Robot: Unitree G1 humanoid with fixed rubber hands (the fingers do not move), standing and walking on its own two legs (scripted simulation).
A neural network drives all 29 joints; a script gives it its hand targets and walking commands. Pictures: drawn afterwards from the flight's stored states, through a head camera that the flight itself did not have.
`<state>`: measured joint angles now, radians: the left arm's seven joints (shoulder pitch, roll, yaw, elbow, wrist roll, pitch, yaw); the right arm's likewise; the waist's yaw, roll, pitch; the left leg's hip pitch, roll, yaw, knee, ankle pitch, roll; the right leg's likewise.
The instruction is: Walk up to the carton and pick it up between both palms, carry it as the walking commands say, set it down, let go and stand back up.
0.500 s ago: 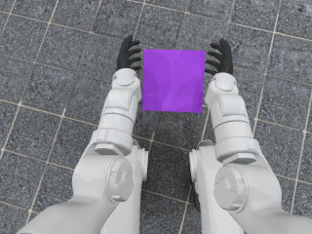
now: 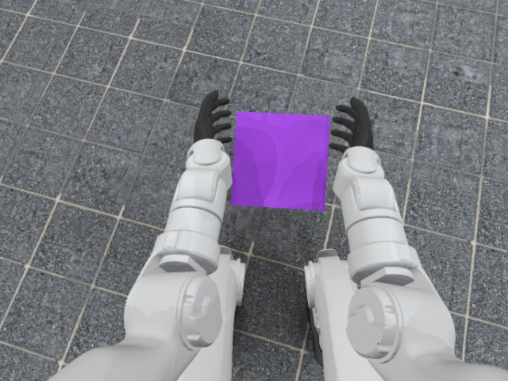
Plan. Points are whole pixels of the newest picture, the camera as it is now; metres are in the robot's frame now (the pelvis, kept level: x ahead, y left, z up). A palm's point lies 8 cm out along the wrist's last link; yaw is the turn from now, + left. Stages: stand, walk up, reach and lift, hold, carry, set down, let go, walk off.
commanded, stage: reach and lift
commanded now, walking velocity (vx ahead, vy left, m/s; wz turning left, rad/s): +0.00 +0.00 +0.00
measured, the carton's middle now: (277, 165) +0.47 +0.00 -0.16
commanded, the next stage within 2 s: none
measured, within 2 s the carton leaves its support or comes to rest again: neither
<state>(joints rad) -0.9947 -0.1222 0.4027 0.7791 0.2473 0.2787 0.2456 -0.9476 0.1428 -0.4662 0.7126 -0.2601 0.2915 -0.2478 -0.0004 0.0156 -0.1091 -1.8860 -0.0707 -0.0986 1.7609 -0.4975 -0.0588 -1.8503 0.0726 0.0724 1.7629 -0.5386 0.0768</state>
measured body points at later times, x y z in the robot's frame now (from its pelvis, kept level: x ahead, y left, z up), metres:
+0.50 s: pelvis +0.01 +0.00 +0.06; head +0.21 +0.01 +0.47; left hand +0.47 +0.11 +0.02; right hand +0.45 -0.12 +0.01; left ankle +0.12 +0.13 -0.47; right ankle +0.11 -0.14 -0.47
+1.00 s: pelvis +0.03 +0.00 +0.13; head +0.19 +0.00 +0.55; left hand +0.45 +0.11 +0.09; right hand +0.44 -0.12 +0.08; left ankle +0.12 +0.13 -0.47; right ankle +0.11 -0.14 -0.47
